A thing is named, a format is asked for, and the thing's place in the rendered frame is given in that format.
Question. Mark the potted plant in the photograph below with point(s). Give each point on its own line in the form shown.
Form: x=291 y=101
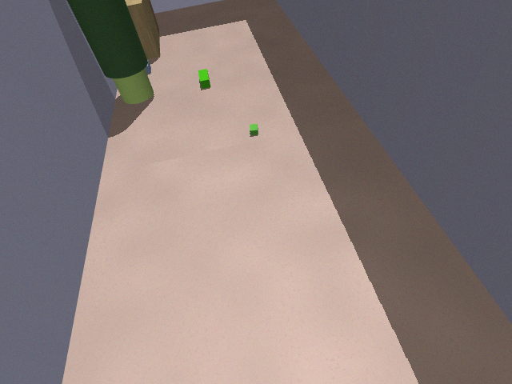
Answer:
x=111 y=34

